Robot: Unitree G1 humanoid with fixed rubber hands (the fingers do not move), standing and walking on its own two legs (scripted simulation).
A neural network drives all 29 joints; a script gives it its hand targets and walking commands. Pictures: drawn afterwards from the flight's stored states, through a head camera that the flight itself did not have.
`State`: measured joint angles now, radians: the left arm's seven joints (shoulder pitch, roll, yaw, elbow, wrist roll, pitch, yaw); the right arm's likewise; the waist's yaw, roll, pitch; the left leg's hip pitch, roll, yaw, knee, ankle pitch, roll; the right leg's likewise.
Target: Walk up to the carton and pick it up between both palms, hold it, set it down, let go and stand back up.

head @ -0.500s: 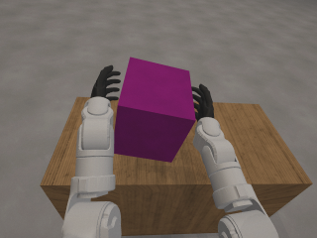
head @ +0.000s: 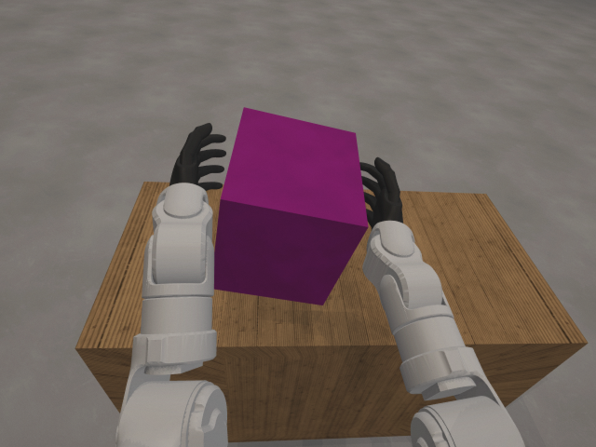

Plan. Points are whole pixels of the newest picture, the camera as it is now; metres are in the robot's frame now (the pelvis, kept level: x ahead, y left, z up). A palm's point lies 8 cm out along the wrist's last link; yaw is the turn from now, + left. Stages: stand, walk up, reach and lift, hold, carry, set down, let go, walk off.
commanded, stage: hold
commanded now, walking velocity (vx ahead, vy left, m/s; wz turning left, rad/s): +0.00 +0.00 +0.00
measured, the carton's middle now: (284, 209) +0.40 +0.02 +0.14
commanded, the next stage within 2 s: none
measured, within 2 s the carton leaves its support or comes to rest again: neither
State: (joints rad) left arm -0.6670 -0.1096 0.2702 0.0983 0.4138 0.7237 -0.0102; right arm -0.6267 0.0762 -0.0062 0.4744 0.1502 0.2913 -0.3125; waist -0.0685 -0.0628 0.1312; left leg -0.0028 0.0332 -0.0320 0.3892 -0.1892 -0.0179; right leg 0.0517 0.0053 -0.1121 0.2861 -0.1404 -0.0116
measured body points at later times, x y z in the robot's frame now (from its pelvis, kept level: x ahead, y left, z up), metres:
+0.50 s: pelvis +0.00 +0.00 +0.00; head -0.03 +0.03 +0.45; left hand +0.38 +0.14 +0.20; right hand +0.37 -0.11 +0.16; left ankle +0.03 +0.13 -0.75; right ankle +0.03 -0.11 -0.75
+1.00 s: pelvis +0.00 +0.00 +0.00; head -0.03 +0.03 +0.45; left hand +0.38 +0.13 +0.19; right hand +0.37 -0.12 +0.16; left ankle +0.03 +0.13 -0.75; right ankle +0.03 -0.11 -0.75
